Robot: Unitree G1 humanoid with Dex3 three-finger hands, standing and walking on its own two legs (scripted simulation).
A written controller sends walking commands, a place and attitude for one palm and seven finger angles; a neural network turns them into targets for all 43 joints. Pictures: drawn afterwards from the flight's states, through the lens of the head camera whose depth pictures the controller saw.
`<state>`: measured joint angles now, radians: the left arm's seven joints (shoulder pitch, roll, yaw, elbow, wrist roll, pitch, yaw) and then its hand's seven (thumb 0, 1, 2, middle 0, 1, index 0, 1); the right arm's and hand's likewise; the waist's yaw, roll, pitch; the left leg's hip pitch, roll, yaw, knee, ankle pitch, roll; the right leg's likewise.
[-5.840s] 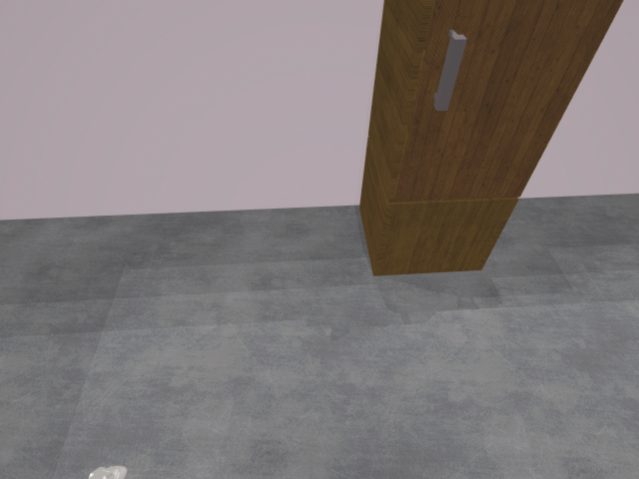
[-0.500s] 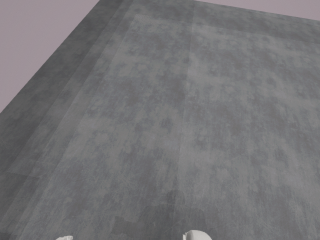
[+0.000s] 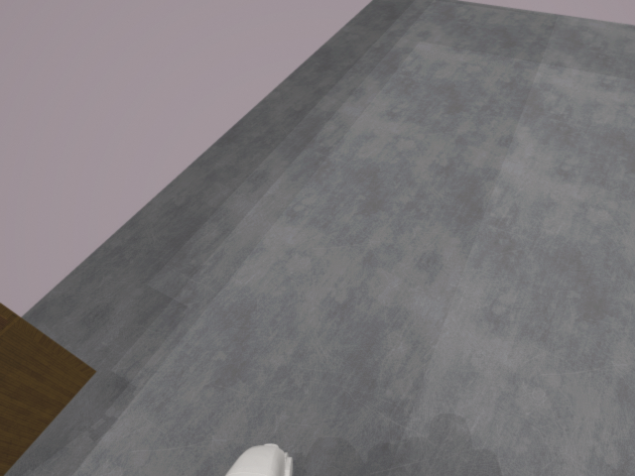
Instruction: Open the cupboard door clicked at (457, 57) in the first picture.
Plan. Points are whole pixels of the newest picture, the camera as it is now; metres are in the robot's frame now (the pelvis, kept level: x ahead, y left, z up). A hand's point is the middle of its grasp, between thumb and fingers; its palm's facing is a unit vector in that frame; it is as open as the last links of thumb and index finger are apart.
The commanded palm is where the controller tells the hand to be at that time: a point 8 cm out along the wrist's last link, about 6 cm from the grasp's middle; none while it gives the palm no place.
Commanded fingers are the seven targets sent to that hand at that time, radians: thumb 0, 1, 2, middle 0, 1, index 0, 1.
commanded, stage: turn to face it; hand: left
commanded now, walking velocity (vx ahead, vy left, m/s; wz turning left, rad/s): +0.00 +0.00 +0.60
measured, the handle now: out of the picture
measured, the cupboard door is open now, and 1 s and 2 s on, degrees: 0 0 0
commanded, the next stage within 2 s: take the last steps up to it in 1.68 s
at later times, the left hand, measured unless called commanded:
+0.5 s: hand out of the picture +0.03 +0.29 -0.16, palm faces +0.34 -0.90 -0.26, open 7.4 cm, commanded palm none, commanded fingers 0.00 0.90 0.90 -0.20 -0.30 -0.20 -0.30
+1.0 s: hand out of the picture -0.06 +0.20 -0.16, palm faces +0.59 -0.76 -0.27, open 7.4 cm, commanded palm none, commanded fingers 0.00 0.90 0.90 -0.20 -0.30 -0.20 -0.30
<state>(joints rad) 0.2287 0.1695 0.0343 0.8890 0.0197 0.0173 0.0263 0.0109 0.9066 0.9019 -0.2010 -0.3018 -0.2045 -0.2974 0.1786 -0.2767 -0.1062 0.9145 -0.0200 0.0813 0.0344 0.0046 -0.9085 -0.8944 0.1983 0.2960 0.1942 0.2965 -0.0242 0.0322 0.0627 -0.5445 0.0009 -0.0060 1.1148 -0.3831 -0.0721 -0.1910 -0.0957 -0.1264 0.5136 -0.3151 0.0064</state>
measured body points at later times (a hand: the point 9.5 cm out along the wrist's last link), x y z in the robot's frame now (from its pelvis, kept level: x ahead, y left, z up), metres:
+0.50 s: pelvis +0.00 +0.04 +0.00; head +0.03 +0.07 +0.45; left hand +0.01 +0.33 -0.14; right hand +0.16 -0.17 -0.13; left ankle -0.02 +0.14 -0.74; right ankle +0.04 -0.12 -0.67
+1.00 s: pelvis +0.00 +0.00 +0.00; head +0.03 +0.01 +0.45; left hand -0.09 +0.24 -0.13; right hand +0.21 -0.18 -0.15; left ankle -0.08 +0.12 -0.68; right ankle +0.07 -0.10 -0.74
